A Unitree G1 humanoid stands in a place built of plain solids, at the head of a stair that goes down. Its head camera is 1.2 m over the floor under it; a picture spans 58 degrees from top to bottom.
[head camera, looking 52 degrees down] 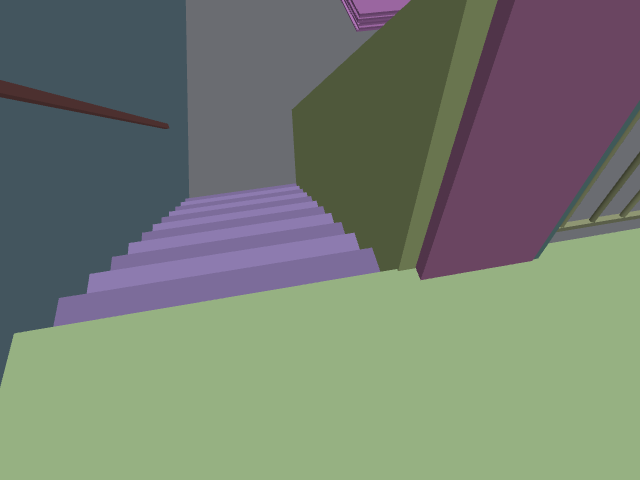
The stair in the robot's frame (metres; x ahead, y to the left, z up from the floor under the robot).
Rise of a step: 0.20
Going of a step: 0.24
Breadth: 1.20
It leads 11 degrees to the left of straight ahead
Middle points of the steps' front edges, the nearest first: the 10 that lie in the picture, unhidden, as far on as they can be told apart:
0.70 0.33 0.00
0.94 0.38 -0.20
1.18 0.43 -0.40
1.41 0.47 -0.59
1.65 0.52 -0.79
1.89 0.57 -0.99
2.13 0.61 -1.19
2.37 0.66 -1.39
2.61 0.71 -1.58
2.84 0.76 -1.78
